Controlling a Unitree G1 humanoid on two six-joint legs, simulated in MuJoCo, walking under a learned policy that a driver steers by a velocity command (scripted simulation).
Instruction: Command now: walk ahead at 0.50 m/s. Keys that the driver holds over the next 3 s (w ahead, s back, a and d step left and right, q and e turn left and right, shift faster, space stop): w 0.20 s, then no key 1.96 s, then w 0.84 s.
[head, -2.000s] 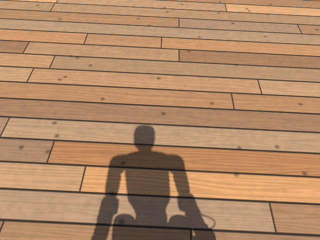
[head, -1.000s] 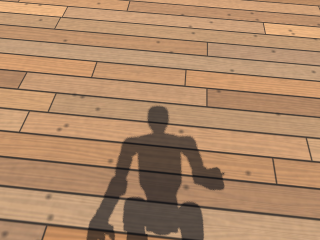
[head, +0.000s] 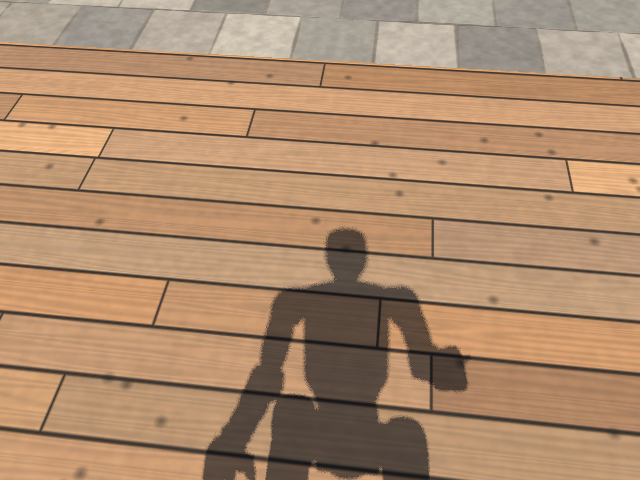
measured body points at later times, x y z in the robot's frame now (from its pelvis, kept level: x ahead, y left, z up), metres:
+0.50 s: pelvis +0.24 +0.04 +0.00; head +0.27 +0.05 +0.45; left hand +0.39 +0.29 -0.12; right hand +0.28 -0.22 -0.14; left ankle +0.21 +0.14 -0.74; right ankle +0.39 -0.10 -0.71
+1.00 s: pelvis +0.31 +0.02 -0.01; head +0.33 +0.02 +0.44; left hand +0.43 +0.27 -0.15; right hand +0.33 -0.23 -0.16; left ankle +0.24 +0.14 -0.74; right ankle +0.38 -0.08 -0.74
